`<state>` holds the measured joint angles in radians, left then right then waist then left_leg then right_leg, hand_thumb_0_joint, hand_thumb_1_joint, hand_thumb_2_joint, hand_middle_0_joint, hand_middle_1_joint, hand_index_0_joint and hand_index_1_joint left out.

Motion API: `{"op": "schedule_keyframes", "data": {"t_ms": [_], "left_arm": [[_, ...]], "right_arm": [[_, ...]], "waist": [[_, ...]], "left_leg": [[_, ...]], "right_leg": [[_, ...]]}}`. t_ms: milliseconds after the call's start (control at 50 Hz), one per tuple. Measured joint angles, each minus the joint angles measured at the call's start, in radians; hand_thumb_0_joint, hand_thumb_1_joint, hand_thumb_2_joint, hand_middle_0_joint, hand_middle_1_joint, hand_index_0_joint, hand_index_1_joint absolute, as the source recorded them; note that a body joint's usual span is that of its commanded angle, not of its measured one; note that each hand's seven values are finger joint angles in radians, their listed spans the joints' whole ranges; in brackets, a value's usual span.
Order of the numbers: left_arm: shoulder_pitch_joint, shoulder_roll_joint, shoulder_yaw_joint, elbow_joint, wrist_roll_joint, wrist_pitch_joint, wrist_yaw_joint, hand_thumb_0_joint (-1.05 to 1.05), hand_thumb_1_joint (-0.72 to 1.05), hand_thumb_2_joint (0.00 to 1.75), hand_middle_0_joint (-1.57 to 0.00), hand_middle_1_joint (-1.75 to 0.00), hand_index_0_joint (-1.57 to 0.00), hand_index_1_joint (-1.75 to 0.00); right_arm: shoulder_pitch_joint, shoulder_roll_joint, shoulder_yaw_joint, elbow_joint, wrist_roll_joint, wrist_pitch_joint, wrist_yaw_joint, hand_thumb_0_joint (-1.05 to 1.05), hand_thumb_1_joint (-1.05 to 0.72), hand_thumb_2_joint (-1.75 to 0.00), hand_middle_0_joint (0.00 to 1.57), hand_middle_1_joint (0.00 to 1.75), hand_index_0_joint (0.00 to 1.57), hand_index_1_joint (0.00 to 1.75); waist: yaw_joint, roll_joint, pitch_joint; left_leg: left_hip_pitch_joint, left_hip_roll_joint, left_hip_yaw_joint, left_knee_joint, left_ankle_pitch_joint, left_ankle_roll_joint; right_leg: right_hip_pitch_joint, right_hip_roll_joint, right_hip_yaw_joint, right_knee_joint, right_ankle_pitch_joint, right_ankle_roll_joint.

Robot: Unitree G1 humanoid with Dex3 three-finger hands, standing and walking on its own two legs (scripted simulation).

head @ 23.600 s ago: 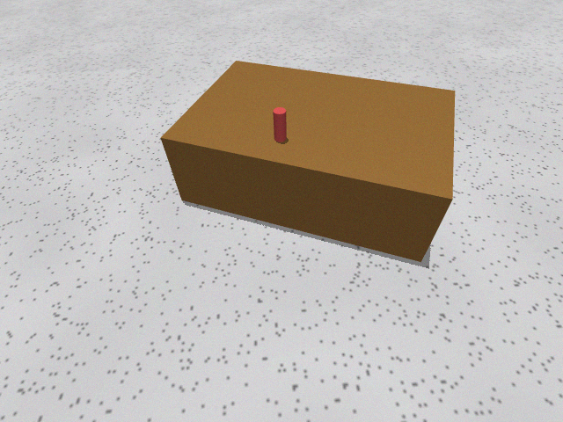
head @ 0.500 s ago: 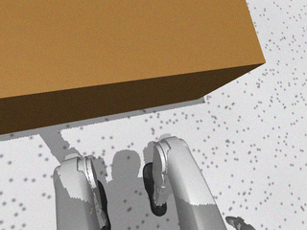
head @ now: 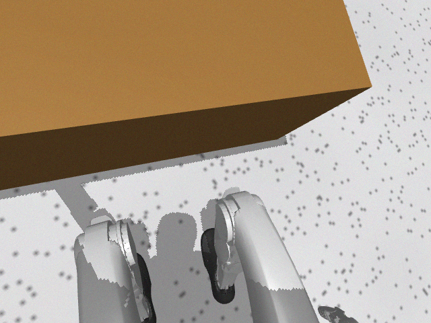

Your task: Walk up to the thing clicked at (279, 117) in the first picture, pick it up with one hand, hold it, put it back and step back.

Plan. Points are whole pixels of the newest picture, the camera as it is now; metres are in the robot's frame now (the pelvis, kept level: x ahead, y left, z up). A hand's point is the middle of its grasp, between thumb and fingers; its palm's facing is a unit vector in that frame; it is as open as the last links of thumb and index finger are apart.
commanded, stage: open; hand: left
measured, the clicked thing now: out of the picture +0.59 +0.33 +0.04
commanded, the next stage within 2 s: withdraw in 0.02 s
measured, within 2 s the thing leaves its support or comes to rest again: neither
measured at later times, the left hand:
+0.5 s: hand out of the picture +0.58 +0.37 +0.12, palm faces +0.48 -0.88 -0.04, open 15.8 cm
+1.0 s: hand out of the picture +0.52 +0.48 +0.25, palm faces +0.65 -0.71 -0.28, open 17.1 cm
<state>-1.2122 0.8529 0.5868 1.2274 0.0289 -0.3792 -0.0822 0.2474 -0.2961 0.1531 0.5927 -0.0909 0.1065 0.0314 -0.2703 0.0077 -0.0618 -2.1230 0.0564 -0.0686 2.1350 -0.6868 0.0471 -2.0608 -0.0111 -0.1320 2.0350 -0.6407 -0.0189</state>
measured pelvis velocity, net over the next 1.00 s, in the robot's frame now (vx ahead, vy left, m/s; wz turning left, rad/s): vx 0.03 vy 0.01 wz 0.05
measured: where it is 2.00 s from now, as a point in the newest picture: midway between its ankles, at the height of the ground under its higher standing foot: (182, 292)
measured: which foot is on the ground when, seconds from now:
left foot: down 0.00-1.00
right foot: down 0.00-1.00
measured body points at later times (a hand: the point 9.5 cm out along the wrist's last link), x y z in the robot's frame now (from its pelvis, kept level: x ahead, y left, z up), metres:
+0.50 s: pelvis +0.01 +0.00 +0.04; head +0.25 +0.06 +0.42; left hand +0.55 +0.42 +0.12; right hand +0.05 -0.27 -0.06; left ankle +0.07 +0.11 -0.38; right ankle +0.10 -0.11 -0.38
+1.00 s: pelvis +0.03 +0.01 +0.20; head +0.23 +0.08 +0.60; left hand +0.48 +0.51 +0.27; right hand +0.05 -0.25 +0.10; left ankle +0.07 +0.11 -0.38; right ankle +0.10 -0.11 -0.38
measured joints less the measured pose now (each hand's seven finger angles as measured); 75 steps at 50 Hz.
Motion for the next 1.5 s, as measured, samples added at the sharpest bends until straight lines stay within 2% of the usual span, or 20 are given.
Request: {"op": "schedule_keyframes", "data": {"t_ms": [200, 400, 500, 620, 640, 680, 720, 820, 900, 940, 1000, 1060, 1120, 1220, 1280, 1340, 1400, 1500], "left_arm": [[0.002, 0.001, 0.011, -0.008, 0.007, 0.007, 0.001, 0.00, -0.17, 0.36, -0.57, -0.48, -0.59, -0.46], [0.045, 0.013, 0.073, -0.124, 0.004, 0.058, -0.022, 0.00, -0.35, 0.25, -0.31, -0.31, -0.32, -0.29], [0.025, 0.070, 0.061, -0.107, 0.010, 0.110, -0.036, -0.01, -0.41, 0.23, -0.22, -0.25, -0.23, -0.24], [-0.008, 0.151, 0.023, 0.015, -0.001, 0.142, -0.097, -0.01, -0.44, 0.19, -0.14, -0.19, -0.15, -0.18], [-0.017, 0.165, 0.013, 0.042, 0.025, 0.144, -0.096, -0.01, -0.44, 0.18, -0.13, -0.18, -0.14, -0.16], [-0.033, 0.191, -0.011, 0.094, 0.068, 0.178, -0.070, 0.00, -0.46, 0.15, -0.11, -0.15, -0.12, -0.14], [-0.036, 0.200, -0.016, 0.116, 0.099, 0.221, -0.043, 0.00, -0.47, 0.13, -0.10, -0.13, -0.11, -0.12], [-0.009, 0.205, 0.030, 0.090, 0.158, 0.296, 0.013, -0.01, -0.49, 0.10, -0.09, -0.11, -0.09, -0.10], [0.029, 0.230, 0.055, 0.094, 0.170, 0.304, 0.066, -0.01, -0.49, 0.09, -0.08, -0.09, -0.08, -0.09], [0.051, 0.239, 0.045, 0.114, 0.166, 0.302, 0.091, -0.01, -0.48, 0.09, -0.08, -0.09, -0.08, -0.08], [0.096, 0.236, 0.009, 0.153, 0.153, 0.302, 0.118, -0.01, -0.47, 0.10, -0.07, -0.08, -0.07, -0.08], [0.180, 0.197, -0.039, 0.155, 0.135, 0.316, 0.128, -0.01, -0.47, 0.10, -0.07, -0.08, -0.07, -0.07], [0.292, 0.113, -0.091, 0.108, 0.115, 0.337, 0.130, 0.00, -0.46, 0.10, -0.07, -0.07, -0.06, -0.07], [0.537, -0.114, -0.169, -0.101, 0.075, 0.386, 0.131, 0.00, -0.47, 0.09, -0.06, -0.07, -0.06, -0.07], [0.708, -0.245, -0.209, -0.258, 0.047, 0.402, 0.148, -0.01, -0.48, 0.08, -0.07, -0.07, -0.06, -0.06], [0.846, -0.345, -0.253, -0.370, 0.022, 0.411, 0.178, -0.01, -0.50, 0.07, -0.07, -0.06, -0.07, -0.06], [0.941, -0.412, -0.300, -0.436, 0.005, 0.413, 0.203, -0.01, -0.51, 0.06, -0.07, -0.06, -0.07, -0.06], [1.052, -0.472, -0.353, -0.519, -0.019, 0.422, 0.224, -0.01, -0.53, 0.05, -0.07, -0.06, -0.07, -0.06]], "right_arm": [[-0.005, -0.002, -0.002, -0.002, 0.001, 0.005, -0.002, 0.00, -0.89, -0.88, 0.21, 0.30, 0.20, 0.30], [-0.006, 0.016, -0.017, -0.004, 0.026, 0.019, -0.015, 0.00, -0.90, -0.89, 0.21, 0.30, 0.20, 0.30], [-0.014, 0.028, -0.021, -0.001, 0.045, 0.014, -0.028, 0.00, -0.90, -0.89, 0.21, 0.30, 0.21, 0.30], [0.001, 0.004, -0.020, -0.002, 0.057, -0.013, -0.036, 0.00, -0.89, -0.89, 0.21, 0.30, 0.21, 0.30], [0.002, -0.002, -0.021, 0.000, 0.057, -0.013, -0.034, 0.00, -0.88, -0.89, 0.21, 0.30, 0.21, 0.30], [-0.001, -0.009, -0.024, 0.005, 0.061, 0.000, -0.027, 0.00, -0.88, -0.89, 0.21, 0.31, 0.21, 0.30], [-0.001, -0.012, -0.028, 0.006, 0.067, 0.015, -0.020, 0.00, -0.88, -0.89, 0.21, 0.31, 0.20, 0.30], [0.011, 0.001, -0.028, 0.007, 0.077, 0.050, -0.011, 0.00, -0.89, -0.90, 0.20, 0.31, 0.20, 0.30], [0.036, 0.017, -0.024, 0.016, 0.076, 0.059, -0.020, 0.00, -0.90, -0.90, 0.21, 0.31, 0.20, 0.30], [0.054, 0.020, -0.025, 0.021, 0.074, 0.058, -0.023, 0.00, -0.90, -0.90, 0.21, 0.31, 0.20, 0.30], [0.077, 0.015, -0.030, 0.025, 0.076, 0.049, -0.023, 0.00, -0.90, -0.90, 0.21, 0.31, 0.20, 0.30], [0.094, 0.005, -0.042, 0.021, 0.084, 0.039, -0.019, 0.00, -0.90, -0.90, 0.21, 0.31, 0.20, 0.30], [0.100, -0.003, -0.059, 0.020, 0.098, 0.031, -0.017, 0.00, -0.90, -0.90, 0.21, 0.31, 0.21, 0.30], [0.100, 0.004, -0.095, 0.029, 0.125, 0.020, -0.026, 0.00, -0.90, -0.90, 0.21, 0.31, 0.21, 0.30], [0.089, 0.016, -0.106, 0.025, 0.141, 0.007, -0.051, 0.00, -0.90, -0.90, 0.21, 0.31, 0.21, 0.30], [0.076, 0.035, -0.111, 0.018, 0.149, -0.014, -0.083, 0.00, -0.90, -0.90, 0.21, 0.31, 0.21, 0.30], [0.062, 0.052, -0.112, 0.007, 0.151, -0.035, -0.111, 0.01, -0.90, -0.90, 0.21, 0.31, 0.20, 0.30], [0.029, 0.066, -0.114, -0.014, 0.144, -0.065, -0.134, 0.01, -0.90, -0.90, 0.21, 0.31, 0.20, 0.30]], "waist": [[-0.002, 0.003, 0.001], [0.011, 0.004, -0.016], [0.018, 0.011, -0.035], [0.028, 0.027, -0.047], [0.028, 0.028, -0.045], [0.028, 0.027, -0.036], [0.031, 0.022, -0.026], [0.031, 0.002, -0.011], [0.023, -0.006, -0.024], [0.027, -0.003, -0.031], [0.043, 0.010, -0.034], [0.068, 0.022, -0.028], [0.096, 0.029, -0.022], [0.140, 0.026, -0.035], [0.148, 0.019, -0.049], [0.156, 0.009, -0.058], [0.170, 0.002, -0.060], [0.202, 0.003, -0.047]], "left_leg": [[-0.008, 0.002, 0.001, 0.005, -0.002, 0.002], [0.046, 0.000, 0.009, -0.049, -0.004, -0.005], [0.135, -0.001, 0.011, -0.139, 0.008, -0.008], [0.246, 0.003, 0.009, -0.245, 0.024, -0.007], [0.261, 0.004, 0.010, -0.259, 0.026, -0.006], [0.292, 0.005, 0.014, -0.292, 0.035, -0.004], [0.322, 0.007, 0.020, -0.331, 0.047, -0.003], [0.424, 0.009, 0.026, -0.445, 0.077, -0.006], [0.534, 0.012, 0.020, -0.538, 0.090, -0.011], [0.595, 0.012, 0.016, -0.586, 0.096, -0.013], [0.683, 0.010, 0.013, -0.657, 0.108, -0.014], [0.762, 0.009, 0.017, -0.722, 0.123, -0.010], [0.835, 0.006, 0.027, -0.785, 0.141, -0.007], [0.967, 0.000, 0.046, -0.896, 0.170, -0.006], [1.070, -0.003, 0.056, -0.970, 0.186, -0.006], [1.179, -0.007, 0.062, -1.044, 0.202, -0.010], [1.275, -0.011, 0.063, -1.106, 0.217, -0.015], [1.390, -0.018, 0.065, -1.180, 0.238, -0.023]], "right_leg": [[-0.009, 0.002, 0.001, 0.004, -0.001, 0.001], [0.038, 0.003, 0.010, -0.040, -0.006, -0.002], [0.126, 0.007, 0.011, -0.131, 0.006, -0.001], [0.240, 0.017, 0.010, -0.246, 0.028, 0.005], [0.256, 0.018, 0.011, -0.262, 0.031, 0.006], [0.286, 0.021, 0.014, -0.296, 0.042, 0.009], [0.315, 0.023, 0.020, -0.335, 0.056, 0.011], [0.416, 0.030, 0.026, -0.452, 0.088, 0.014], [0.532, 0.037, 0.020, -0.555, 0.104, 0.013], [0.597, 0.040, 0.017, -0.609, 0.112, 0.013], [0.692, 0.042, 0.014, -0.689, 0.127, 0.016], [0.773, 0.043, 0.018, -0.761, 0.146, 0.021], [0.845, 0.042, 0.027, -0.824, 0.165, 0.024], [0.972, 0.038, 0.045, -0.930, 0.195, 0.029], [1.071, 0.038, 0.054, -1.000, 0.211, 0.031], [1.176, 0.036, 0.059, -1.068, 0.224, 0.029], [1.270, 0.034, 0.060, -1.123, 0.235, 0.026], [1.377, 0.029, 0.061, -1.179, 0.244, 0.018]]}}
